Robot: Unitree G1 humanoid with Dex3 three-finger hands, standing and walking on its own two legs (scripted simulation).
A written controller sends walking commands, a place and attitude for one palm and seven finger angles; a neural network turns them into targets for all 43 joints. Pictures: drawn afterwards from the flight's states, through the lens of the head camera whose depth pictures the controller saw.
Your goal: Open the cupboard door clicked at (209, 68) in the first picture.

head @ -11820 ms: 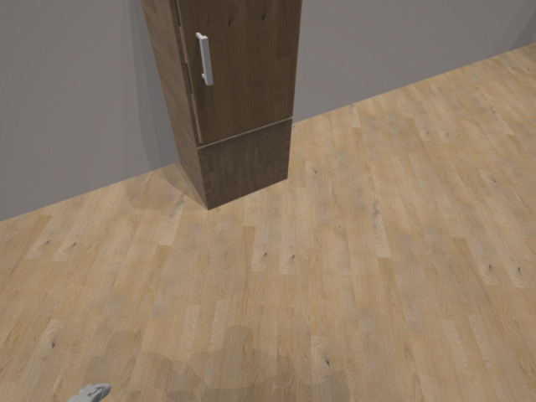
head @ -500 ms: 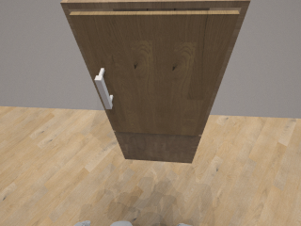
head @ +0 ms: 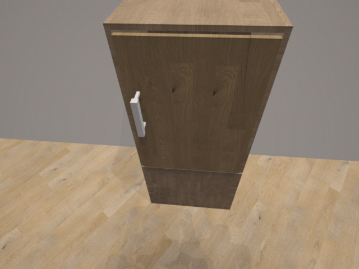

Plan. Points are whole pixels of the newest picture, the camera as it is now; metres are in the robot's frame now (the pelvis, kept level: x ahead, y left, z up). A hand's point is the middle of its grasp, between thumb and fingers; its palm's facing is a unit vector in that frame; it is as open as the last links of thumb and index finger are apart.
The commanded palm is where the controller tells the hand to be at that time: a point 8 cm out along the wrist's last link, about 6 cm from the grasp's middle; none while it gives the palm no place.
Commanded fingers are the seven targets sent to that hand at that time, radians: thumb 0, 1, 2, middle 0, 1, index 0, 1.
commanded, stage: look again from close up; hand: left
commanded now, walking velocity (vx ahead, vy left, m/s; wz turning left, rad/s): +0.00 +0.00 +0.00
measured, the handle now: (139, 114) +0.57 +0.18 +0.00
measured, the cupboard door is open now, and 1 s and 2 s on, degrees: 0 0 0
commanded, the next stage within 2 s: raise the hand with hooked fingers in 0.62 s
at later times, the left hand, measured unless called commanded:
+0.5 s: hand out of the picture +0.04 +0.20 -0.16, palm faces +0.03 -0.97 -0.25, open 7.4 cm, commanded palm none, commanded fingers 0.00 0.90 0.90 -0.20 -0.30 -0.20 -0.30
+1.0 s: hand (101, 212) +0.24 +0.20 +0.00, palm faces +0.12 -0.99 +0.00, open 7.9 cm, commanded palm +0.14 +0.26 -0.06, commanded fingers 0.00 0.55 0.75 -0.23 -0.53 -0.23 -0.53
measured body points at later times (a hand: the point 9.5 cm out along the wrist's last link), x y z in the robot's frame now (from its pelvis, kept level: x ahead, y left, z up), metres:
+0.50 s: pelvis +0.01 +0.02 +0.00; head -0.01 -0.01 +0.45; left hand +0.03 +0.25 -0.14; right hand -0.02 -0.18 -0.18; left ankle -0.02 +0.12 -0.74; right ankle +0.08 -0.08 -0.74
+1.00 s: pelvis +0.01 +0.01 -0.03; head +0.02 +0.01 +0.42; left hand +0.22 +0.25 +0.01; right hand +0.19 -0.25 -0.08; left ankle -0.02 +0.12 -0.74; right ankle +0.08 -0.08 -0.74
